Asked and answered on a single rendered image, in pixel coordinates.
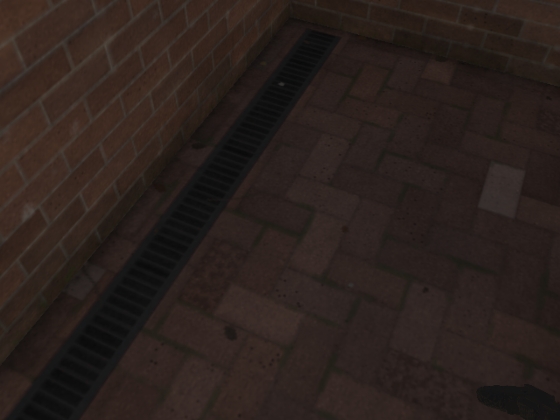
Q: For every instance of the robot right hand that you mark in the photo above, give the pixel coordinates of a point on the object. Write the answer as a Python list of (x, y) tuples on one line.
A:
[(529, 402)]

